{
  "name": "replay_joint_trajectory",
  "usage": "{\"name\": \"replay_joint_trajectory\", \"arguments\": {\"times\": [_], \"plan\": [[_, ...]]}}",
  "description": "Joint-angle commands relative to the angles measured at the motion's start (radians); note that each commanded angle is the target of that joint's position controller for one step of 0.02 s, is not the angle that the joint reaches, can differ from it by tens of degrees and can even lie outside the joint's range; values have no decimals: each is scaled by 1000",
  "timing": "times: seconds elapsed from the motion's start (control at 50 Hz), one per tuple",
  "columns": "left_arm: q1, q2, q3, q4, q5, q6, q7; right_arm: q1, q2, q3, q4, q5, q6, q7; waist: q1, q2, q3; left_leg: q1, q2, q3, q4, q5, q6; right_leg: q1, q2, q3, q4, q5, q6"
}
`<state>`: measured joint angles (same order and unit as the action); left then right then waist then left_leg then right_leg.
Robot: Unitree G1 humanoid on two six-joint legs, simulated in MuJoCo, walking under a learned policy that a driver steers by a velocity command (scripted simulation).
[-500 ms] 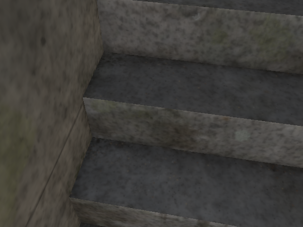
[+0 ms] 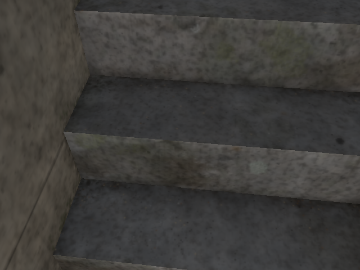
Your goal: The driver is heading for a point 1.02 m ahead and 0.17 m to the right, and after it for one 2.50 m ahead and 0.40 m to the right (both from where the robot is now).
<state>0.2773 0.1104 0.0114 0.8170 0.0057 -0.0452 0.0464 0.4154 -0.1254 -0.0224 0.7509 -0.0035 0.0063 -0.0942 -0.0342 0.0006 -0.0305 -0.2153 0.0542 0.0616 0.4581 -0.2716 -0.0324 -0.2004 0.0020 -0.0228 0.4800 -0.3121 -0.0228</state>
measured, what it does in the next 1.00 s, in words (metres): stands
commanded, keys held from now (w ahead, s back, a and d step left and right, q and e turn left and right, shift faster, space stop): w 1.00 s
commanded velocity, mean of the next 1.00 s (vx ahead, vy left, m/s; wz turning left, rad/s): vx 0.00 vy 0.00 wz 0.00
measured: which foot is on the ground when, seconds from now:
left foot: down 0.00-1.00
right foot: down 0.00-1.00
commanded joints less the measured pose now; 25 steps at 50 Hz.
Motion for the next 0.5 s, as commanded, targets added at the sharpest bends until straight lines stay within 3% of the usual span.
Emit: {"name": "replay_joint_trajectory", "arguments": {"times": [0.02, 0.16, 0.42, 0.46, 0.5], "plan": [[33, 77, 15, -45, 0, -15, -1, 84, -72, -16, -33, -3, -8, 2, 4, 31, 7, 20, 82, -72, -56, 302, 90, -2, -110, 106, -67, 299, -63], [42, 77, 11, -38, 0, -14, 3, 94, -72, -15, -10, -3, -7, 3, 4, -11, 28, 9, 82, -67, -72, 237, 89, -20, -109, 113, -81, 248, -63], [63, 94, 10, -11, 1, -8, 12, 124, -77, -6, 42, 2, -1, 2, 5, -16, 57, -7, 83, -55, -77, 172, 77, -38, -109, 126, -92, 206, -68], [68, 93, 15, -14, -3, -8, 25, 127, -87, -15, 45, 0, -9, 1, 18, 14, 65, -12, 68, -54, -64, 202, 72, -32, -114, 137, -101, 235, -65], [56, 94, 20, -6, 3, -5, 28, 128, -67, -12, 39, 2, -10, 0, 13, -16, 55, -14, 76, -54, -63, 167, 68, -21, -118, 134, -99, 268, -68]]}}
